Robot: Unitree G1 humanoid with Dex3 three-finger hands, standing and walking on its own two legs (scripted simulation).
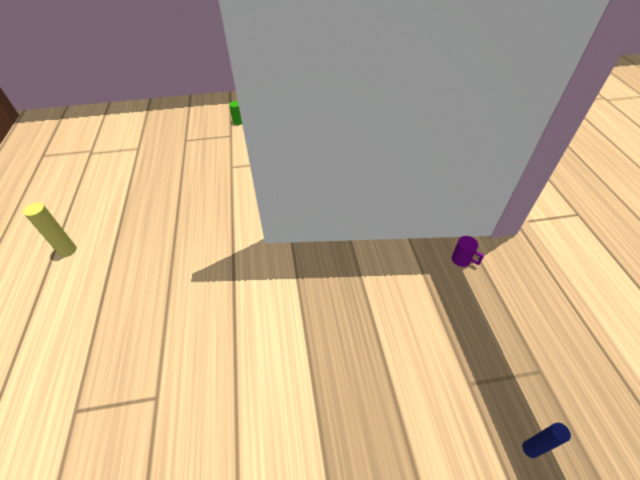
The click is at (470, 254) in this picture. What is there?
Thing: mug
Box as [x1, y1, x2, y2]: [452, 236, 483, 266]
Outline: 460,237 452,255 453,262 460,266 465,266 471,261 479,264 483,255 475,250 477,247 477,242 469,236
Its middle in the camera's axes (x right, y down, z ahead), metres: +0.59 +0.07 +1.52
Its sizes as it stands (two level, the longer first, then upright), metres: 0.110 0.076 0.105
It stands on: the floor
